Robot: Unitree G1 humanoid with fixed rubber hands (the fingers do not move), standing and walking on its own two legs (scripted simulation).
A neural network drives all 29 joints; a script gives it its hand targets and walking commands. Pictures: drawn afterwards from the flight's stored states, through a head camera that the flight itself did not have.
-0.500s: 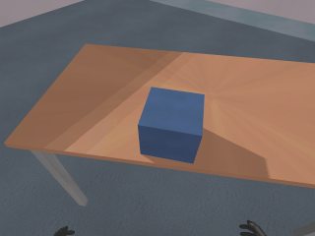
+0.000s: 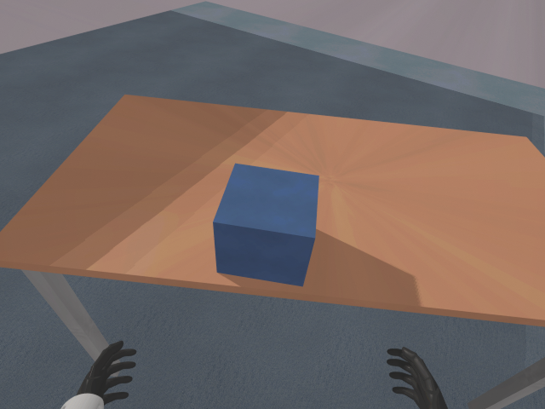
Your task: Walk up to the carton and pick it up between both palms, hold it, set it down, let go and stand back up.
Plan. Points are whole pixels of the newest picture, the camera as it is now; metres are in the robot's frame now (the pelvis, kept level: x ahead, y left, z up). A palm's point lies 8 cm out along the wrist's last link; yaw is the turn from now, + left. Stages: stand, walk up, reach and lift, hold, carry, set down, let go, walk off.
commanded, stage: reach and lift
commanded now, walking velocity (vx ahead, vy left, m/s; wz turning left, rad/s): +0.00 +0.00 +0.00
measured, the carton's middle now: (268, 223) +0.45 +0.02 +0.01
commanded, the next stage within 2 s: none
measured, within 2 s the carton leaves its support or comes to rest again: neither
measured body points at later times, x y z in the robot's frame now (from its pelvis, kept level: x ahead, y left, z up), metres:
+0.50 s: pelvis +0.01 +0.02 +0.00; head -0.01 +0.04 +0.45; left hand +0.21 +0.26 -0.02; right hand +0.22 -0.17 -0.01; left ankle -0.01 +0.14 -0.74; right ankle +0.02 -0.10 -0.74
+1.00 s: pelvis +0.02 +0.04 +0.00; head +0.02 +0.04 +0.45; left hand +0.24 +0.24 +0.04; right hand +0.23 -0.15 +0.04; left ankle -0.01 +0.14 -0.74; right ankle +0.02 -0.10 -0.74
